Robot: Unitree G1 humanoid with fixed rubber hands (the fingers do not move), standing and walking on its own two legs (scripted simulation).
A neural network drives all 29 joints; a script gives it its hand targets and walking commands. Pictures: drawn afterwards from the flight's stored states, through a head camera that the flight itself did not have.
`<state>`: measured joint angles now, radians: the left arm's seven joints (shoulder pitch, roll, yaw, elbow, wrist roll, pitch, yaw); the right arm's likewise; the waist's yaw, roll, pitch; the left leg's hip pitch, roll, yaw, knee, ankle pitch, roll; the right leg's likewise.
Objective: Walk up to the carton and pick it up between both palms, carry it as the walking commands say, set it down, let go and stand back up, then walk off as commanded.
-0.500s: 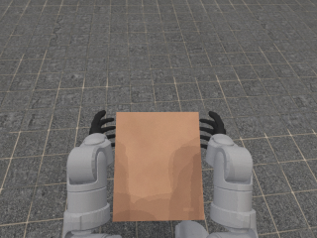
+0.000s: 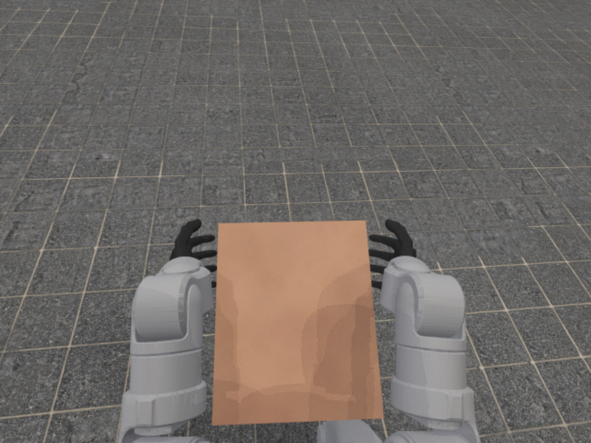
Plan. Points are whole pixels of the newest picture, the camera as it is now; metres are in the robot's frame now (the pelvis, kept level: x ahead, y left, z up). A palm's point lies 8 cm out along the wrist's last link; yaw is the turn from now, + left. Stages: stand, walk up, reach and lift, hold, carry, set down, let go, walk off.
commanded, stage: carry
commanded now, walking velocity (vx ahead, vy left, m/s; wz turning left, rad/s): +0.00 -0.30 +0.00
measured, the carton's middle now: (293, 317) +0.30 +0.00 -0.04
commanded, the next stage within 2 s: none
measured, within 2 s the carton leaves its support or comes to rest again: neither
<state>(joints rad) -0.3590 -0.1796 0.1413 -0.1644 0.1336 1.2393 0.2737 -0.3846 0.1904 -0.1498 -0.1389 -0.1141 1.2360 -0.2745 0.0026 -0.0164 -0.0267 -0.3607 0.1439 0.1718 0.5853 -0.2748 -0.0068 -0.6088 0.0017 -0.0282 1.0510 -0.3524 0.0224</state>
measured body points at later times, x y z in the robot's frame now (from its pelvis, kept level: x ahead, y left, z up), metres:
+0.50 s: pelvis -0.05 -0.18 -0.01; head -0.04 -0.17 +0.44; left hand +0.26 -0.04 +0.06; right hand +0.26 -0.32 +0.08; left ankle -0.05 -0.10 -0.73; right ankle +0.00 -0.27 -0.71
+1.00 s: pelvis -0.11 -0.38 -0.01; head -0.08 -0.37 +0.44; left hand +0.22 -0.25 +0.07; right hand +0.20 -0.53 +0.07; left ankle -0.11 -0.31 -0.72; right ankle -0.05 -0.47 -0.73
